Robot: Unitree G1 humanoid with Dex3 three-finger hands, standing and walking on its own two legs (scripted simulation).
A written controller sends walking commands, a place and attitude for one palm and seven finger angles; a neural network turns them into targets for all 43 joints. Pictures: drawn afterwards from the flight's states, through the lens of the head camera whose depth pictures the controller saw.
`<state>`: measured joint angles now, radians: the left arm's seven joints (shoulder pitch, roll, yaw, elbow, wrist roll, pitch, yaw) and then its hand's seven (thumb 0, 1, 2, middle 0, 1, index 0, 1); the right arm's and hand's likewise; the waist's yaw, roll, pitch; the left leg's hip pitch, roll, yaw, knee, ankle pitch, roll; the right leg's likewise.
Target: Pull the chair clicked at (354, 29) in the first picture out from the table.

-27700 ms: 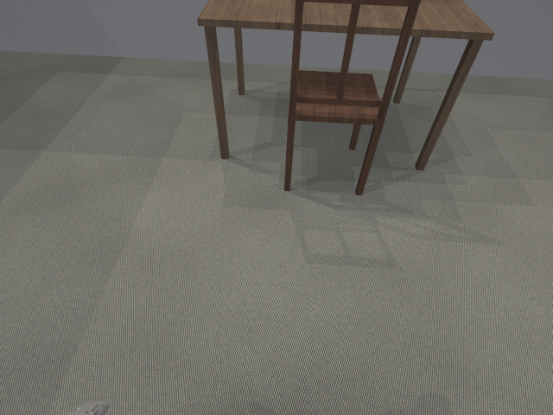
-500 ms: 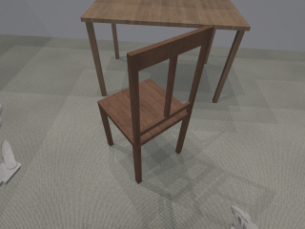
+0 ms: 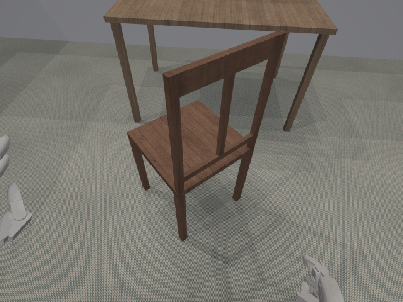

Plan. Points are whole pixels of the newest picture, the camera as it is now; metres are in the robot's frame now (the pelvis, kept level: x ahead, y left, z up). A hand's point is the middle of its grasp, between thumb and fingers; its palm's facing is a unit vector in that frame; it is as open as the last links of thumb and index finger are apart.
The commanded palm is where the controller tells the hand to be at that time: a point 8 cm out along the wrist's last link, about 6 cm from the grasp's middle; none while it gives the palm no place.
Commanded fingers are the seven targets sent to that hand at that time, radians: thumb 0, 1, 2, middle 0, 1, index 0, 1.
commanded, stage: stop stepping back and stand still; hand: left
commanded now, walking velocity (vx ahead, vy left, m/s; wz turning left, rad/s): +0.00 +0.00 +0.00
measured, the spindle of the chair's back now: (223, 119) +0.66 -0.04 -0.06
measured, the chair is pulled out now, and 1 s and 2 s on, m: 0.55 0.55 0.55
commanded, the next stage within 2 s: let the arm hang, fingers relaxed in 0.24 s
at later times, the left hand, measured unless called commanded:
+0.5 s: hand (81, 280) +0.17 +0.26 -0.07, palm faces +0.12 -0.92 -0.38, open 7.4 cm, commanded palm none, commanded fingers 0.00 0.90 0.90 -0.20 -0.30 -0.20 -0.30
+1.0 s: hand out of the picture -0.05 +0.21 -0.17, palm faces +0.05 -0.97 -0.25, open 7.3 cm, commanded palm none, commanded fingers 0.00 0.90 0.90 -0.20 -0.30 -0.20 -0.30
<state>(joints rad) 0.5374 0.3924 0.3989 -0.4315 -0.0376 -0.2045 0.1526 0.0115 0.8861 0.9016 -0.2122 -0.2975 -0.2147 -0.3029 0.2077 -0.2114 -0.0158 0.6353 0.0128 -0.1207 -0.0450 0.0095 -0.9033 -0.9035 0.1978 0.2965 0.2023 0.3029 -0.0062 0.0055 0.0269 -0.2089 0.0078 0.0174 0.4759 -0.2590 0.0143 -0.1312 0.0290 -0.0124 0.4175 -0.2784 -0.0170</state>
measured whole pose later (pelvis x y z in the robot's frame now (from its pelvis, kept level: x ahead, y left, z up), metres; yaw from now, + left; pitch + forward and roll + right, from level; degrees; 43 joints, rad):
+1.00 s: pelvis +0.00 +0.02 +0.00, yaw +2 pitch +0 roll +0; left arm 0.35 0.18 -0.01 1.11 0.01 0.02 0.03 0.00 0.92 0.90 -0.20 -0.29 -0.20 -0.30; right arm 0.33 -0.18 0.01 1.07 -0.01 0.01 -0.02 0.00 -0.91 -0.90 0.20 0.30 0.20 0.30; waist 0.00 0.03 0.05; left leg -0.20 -0.05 0.00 0.44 -0.23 0.05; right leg -0.14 -0.03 -0.04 0.43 -0.29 0.01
